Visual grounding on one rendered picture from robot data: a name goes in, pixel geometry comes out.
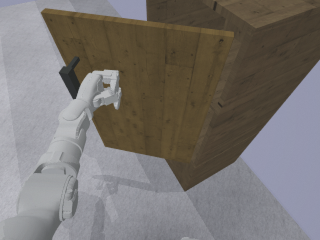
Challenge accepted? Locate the robot left hand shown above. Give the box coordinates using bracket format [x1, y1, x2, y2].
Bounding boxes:
[76, 69, 122, 112]

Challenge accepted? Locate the robot left forearm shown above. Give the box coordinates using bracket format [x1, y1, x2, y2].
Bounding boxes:
[16, 99, 94, 214]

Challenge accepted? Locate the handle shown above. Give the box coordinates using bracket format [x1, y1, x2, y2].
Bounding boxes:
[59, 56, 81, 100]

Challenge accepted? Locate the cupboard door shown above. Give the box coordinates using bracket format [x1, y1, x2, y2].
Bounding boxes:
[40, 8, 235, 164]

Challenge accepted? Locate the left robot upper arm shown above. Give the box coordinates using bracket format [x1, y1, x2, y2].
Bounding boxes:
[0, 173, 79, 240]

